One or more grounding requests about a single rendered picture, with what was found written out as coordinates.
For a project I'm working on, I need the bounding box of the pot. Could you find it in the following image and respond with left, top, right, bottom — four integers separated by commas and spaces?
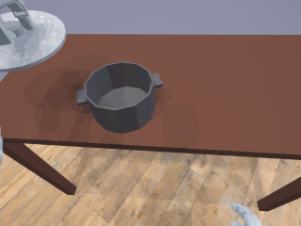
76, 61, 164, 134

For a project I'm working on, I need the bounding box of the right robot hand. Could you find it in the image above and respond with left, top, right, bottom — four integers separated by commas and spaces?
230, 202, 262, 226

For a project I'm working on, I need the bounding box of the knob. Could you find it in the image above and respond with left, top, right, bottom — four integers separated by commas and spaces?
3, 20, 25, 38

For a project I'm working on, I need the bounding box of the table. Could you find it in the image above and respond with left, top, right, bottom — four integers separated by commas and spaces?
0, 34, 301, 212

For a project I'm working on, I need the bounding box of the left robot hand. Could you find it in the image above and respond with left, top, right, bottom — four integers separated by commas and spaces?
0, 0, 34, 46

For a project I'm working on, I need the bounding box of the lid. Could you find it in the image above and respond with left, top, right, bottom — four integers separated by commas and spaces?
0, 10, 67, 73

